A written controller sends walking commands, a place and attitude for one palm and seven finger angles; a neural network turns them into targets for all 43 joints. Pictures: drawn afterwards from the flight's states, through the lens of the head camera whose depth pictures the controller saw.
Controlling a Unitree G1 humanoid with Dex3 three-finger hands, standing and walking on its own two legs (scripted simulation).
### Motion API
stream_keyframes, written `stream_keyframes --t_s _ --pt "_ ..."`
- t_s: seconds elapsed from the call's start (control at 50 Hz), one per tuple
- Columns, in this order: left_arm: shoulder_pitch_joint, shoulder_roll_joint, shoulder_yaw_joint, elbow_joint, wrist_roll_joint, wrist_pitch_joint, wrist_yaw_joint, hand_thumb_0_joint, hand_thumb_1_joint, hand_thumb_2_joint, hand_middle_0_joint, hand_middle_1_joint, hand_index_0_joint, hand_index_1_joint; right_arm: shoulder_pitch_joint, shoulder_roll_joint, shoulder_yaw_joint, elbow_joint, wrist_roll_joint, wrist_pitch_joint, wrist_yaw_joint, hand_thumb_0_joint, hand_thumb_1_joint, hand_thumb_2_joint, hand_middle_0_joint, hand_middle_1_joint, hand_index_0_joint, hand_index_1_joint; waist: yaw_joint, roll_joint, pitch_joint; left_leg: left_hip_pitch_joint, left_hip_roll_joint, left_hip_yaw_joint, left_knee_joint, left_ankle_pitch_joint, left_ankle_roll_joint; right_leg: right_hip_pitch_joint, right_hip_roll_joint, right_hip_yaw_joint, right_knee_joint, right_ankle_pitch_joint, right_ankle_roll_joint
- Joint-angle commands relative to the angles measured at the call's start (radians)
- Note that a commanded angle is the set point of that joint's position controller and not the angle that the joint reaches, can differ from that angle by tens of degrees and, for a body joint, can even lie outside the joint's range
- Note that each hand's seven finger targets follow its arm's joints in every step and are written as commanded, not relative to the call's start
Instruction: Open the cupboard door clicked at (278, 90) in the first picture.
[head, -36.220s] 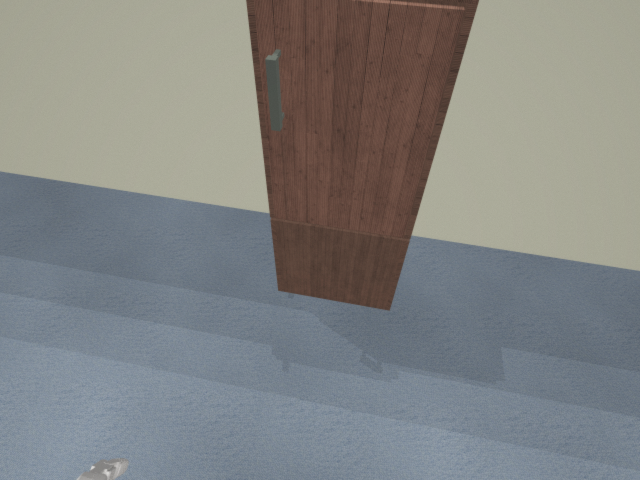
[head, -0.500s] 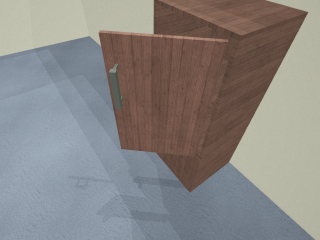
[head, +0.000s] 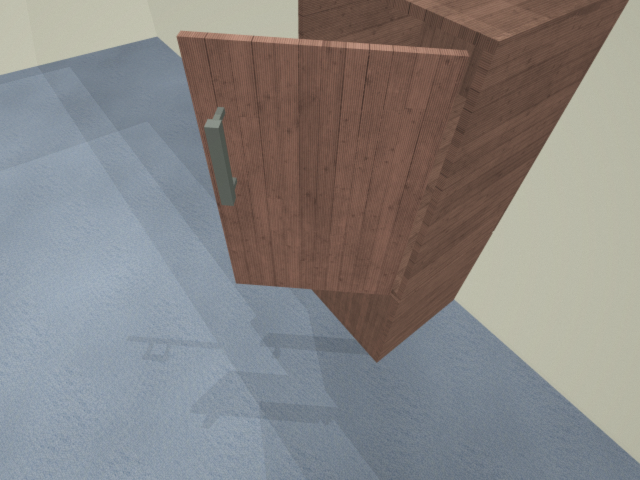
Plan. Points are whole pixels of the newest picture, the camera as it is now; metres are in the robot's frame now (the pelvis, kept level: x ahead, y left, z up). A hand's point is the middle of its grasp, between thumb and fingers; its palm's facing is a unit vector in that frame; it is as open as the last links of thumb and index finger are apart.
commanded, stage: come to a stop and stand still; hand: left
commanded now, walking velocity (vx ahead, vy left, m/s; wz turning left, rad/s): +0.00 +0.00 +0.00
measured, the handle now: (224, 158) +0.56 +0.19 +0.07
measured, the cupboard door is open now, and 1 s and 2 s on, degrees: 48 48 48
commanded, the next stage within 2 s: look again from close up in 0.56 s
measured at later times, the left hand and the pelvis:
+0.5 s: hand out of the picture +0.03 +0.22 -0.15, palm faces +0.04 -0.94 -0.33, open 7.4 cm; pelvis -0.06 -0.03 +0.00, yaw +3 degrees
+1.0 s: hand out of the picture -0.08 +0.18 -0.18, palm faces +0.06 -0.98 -0.20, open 7.4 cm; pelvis -0.06 -0.01 +0.00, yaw +3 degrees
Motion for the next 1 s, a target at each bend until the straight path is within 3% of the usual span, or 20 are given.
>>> stream_keyframes --t_s 0.0,0.02,0.04,0.06,0.08,0.12,0.16,0.2,0.26,0.34,0.44,0.64,0.98 --pt "0.051 0.147 0.029 -0.148 0.01 -0.029 0.003 0.0 0.9 0.9 -0.2 -0.3 -0.2 -0.3 0.036 -0.276 -0.075 -0.162 -0.016 -0.058 -0.009 0.0 -0.9 -0.9 0.2 0.3 0.2 0.3 -0.005 0.098 -0.217 0.094 0.219 -0.204 0.008 0.732 0.035 -0.063 0.0 -0.011 0.097 0.08 -0.063" --pt "0.064 0.134 0.034 -0.158 0.009 -0.029 -0.001 0.0 0.9 0.9 -0.2 -0.3 -0.2 -0.3 0.04 -0.253 -0.075 -0.171 -0.016 -0.049 -0.012 0.0 -0.9 -0.9 0.2 0.3 0.2 0.3 -0.006 0.125 -0.227 0.087 0.214 -0.194 0.02 0.643 0.05 -0.073 -0.004 -0.008 0.076 0.068 -0.069" --pt "0.065 0.144 0.038 -0.159 0.007 -0.025 -0.005 0.0 0.9 0.9 -0.2 -0.3 -0.2 -0.3 0.023 -0.246 -0.074 -0.185 -0.015 -0.037 -0.011 0.0 -0.9 -0.9 0.2 0.3 0.2 0.3 0.0 0.134 -0.184 0.006 0.197 -0.181 0.015 0.469 0.051 -0.054 -0.009 -0.007 0.048 0.09 -0.07" --pt "0.066 0.168 0.042 -0.165 0.01 -0.026 -0.009 0.0 0.9 0.9 -0.2 -0.3 -0.2 -0.3 -0.016 -0.249 -0.071 -0.208 -0.02 -0.031 -0.004 0.0 -0.9 -0.9 0.2 0.3 0.2 0.3 0.013 0.085 -0.12 -0.091 0.168 -0.167 0.017 0.298 0.044 -0.024 -0.02 0.021 0.01 0.117 -0.079" --pt "0.051 0.203 0.052 -0.171 0.011 -0.028 -0.011 0.0 0.9 0.9 -0.2 -0.3 -0.2 -0.3 -0.032 -0.255 -0.074 -0.223 -0.017 -0.025 0.003 0.0 -0.9 -0.9 0.2 0.3 0.2 0.3 0.007 0.03 -0.08 -0.155 0.129 -0.14 0.03 0.125 0.028 -0.023 -0.048 0.073 -0.032 0.09 -0.092" --pt "-0.02 0.278 0.066 -0.199 0.009 -0.037 -0.015 0.0 0.9 0.9 -0.2 -0.3 -0.2 -0.3 -0.038 -0.281 -0.077 -0.238 -0.018 -0.015 0.015 0.0 -0.9 -0.9 0.2 0.3 0.2 0.3 -0.016 -0.041 -0.016 -0.184 0.07 -0.105 0.054 -0.058 0.008 -0.108 -0.102 0.174 -0.131 -0.15 -0.126" --pt "-0.063 0.313 0.072 -0.213 0.008 -0.042 -0.017 0.0 0.9 0.9 -0.2 -0.3 -0.2 -0.3 -0.026 -0.287 -0.075 -0.236 -0.023 -0.006 0.028 0.0 -0.9 -0.9 0.2 0.3 0.2 0.3 -0.03 -0.093 -0.009 -0.136 0.053 -0.087 0.098 -0.085 0.008 -0.185 -0.139 0.227 -0.219 -0.337 -0.142" --pt "-0.114 0.343 0.079 -0.224 0.009 -0.044 -0.017 0.0 0.9 0.9 -0.2 -0.3 -0.2 -0.3 -0.009 -0.318 -0.077 -0.227 -0.023 -0.005 0.033 0.0 -0.9 -0.9 0.2 0.3 0.2 0.3 -0.043 -0.101 -0.011 -0.098 0.052 -0.078 0.136 -0.073 0.006 -0.239 -0.158 0.235 -0.254 -0.384 -0.146" --pt "-0.145 0.344 0.073 -0.223 0.012 -0.04 -0.021 0.0 0.9 0.9 -0.2 -0.3 -0.2 -0.3 0.003 -0.333 -0.067 -0.224 -0.025 -0.011 0.04 0.0 -0.9 -0.9 0.2 0.3 0.2 0.3 -0.044 -0.047 -0.018 -0.091 0.065 -0.106 0.043 -0.089 0.013 -0.223 -0.121 0.173 -0.218 -0.356 -0.124" --pt "-0.123 0.362 0.066 -0.193 0.009 -0.036 -0.034 0.0 0.9 0.9 -0.2 -0.3 -0.2 -0.3 -0.058 -0.387 -0.06 -0.232 -0.029 -0.017 0.045 0.0 -0.9 -0.9 0.2 0.3 0.2 0.3 -0.002 0.049 0.034 -0.254 0.096 -0.189 -0.098 -0.242 0.016 -0.127 -0.06 0.118 -0.158 -0.321 -0.08" --pt "-0.105 0.352 0.052 -0.158 0.004 -0.042 -0.042 0.0 0.9 0.9 -0.2 -0.3 -0.2 -0.3 -0.06 -0.389 -0.043 -0.203 -0.024 -0.022 0.046 0.0 -0.9 -0.9 0.2 0.3 0.2 0.3 0.003 0.02 -0.052 -0.226 0.095 -0.175 -0.096 -0.17 0.005 -0.039 -0.074 0.12 -0.161 -0.246 -0.076" --pt "-0.055 0.311 0.036 -0.082 0.002 -0.041 -0.033 0.0 0.9 0.9 -0.2 -0.3 -0.2 -0.3 -0.032 -0.347 -0.031 -0.117 -0.015 -0.016 0.045 0.0 -0.9 -0.9 0.2 0.3 0.2 0.3 0.0 0.013 -0.024 -0.2 0.104 -0.178 -0.127 -0.169 -0.003 -0.052 -0.077 0.108 -0.189 -0.226 -0.062" --pt "0.089 0.173 0.017 -0.005 0.011 -0.039 -0.014 0.0 0.9 0.9 -0.2 -0.3 -0.2 -0.3 -0.018 -0.249 -0.03 -0.064 -0.006 -0.015 0.033 0.0 -0.9 -0.9 0.2 0.3 0.2 0.3 0.011 0.053 -0.006 -0.207 0.126 -0.206 -0.199 -0.17 -0.004 -0.008 -0.059 0.055 -0.143 -0.04 -0.044"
